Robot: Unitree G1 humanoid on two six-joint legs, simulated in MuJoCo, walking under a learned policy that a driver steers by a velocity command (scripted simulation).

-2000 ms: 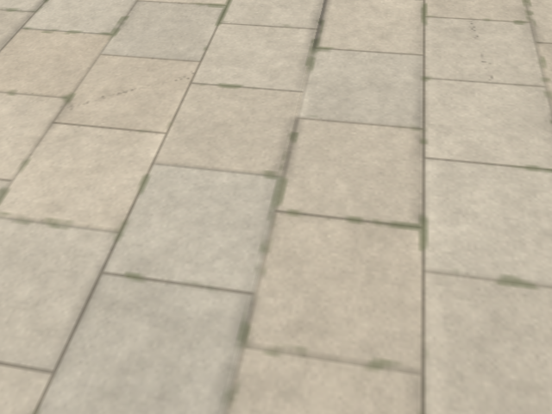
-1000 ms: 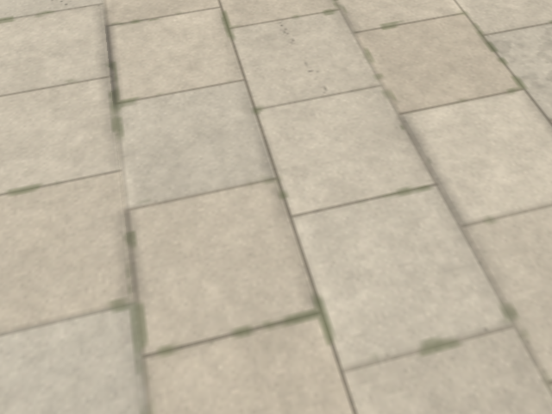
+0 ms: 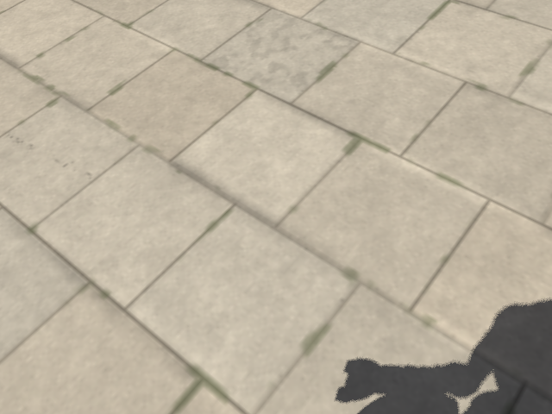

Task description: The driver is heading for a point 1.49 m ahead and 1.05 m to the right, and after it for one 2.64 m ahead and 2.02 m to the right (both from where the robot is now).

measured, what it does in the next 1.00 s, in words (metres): walks ahead, turning right: left foot, then right foot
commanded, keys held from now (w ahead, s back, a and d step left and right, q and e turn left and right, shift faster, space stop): no key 0.34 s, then w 0.16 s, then w+e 0.50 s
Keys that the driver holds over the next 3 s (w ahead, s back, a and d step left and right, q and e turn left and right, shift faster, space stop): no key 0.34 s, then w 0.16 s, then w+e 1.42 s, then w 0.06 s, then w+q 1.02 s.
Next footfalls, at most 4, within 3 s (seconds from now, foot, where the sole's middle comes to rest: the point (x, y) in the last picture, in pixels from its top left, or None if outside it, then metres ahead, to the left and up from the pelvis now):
0.38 left None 0.05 0.11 -0.78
0.78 right None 0.16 -0.14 -0.78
1.28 left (363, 370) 0.56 -0.12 -0.78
1.80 right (497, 333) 0.63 -0.46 -0.78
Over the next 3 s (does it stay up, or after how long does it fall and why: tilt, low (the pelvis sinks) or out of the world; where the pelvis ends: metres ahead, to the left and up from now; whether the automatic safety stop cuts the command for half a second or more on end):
stays up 1.04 -0.80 0.00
